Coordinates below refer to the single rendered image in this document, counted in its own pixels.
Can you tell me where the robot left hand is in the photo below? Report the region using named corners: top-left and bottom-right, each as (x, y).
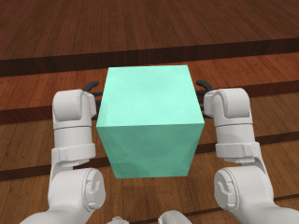
top-left (83, 80), bottom-right (104, 120)

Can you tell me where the left robot upper arm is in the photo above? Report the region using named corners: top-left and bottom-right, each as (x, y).
top-left (20, 167), bottom-right (106, 224)

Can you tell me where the carton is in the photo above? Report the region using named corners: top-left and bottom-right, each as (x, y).
top-left (96, 64), bottom-right (205, 179)

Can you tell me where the robot left forearm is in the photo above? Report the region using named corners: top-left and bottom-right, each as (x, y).
top-left (48, 89), bottom-right (97, 206)

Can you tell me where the right robot upper arm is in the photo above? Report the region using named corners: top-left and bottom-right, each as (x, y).
top-left (214, 165), bottom-right (299, 224)

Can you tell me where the robot right forearm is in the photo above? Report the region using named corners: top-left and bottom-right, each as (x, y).
top-left (204, 88), bottom-right (274, 198)

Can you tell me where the robot left shin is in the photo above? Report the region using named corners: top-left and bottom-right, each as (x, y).
top-left (112, 217), bottom-right (123, 221)

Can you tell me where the right robot thigh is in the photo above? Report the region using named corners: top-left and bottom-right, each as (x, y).
top-left (158, 210), bottom-right (192, 224)

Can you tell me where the robot right hand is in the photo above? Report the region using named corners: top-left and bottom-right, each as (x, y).
top-left (195, 80), bottom-right (215, 119)

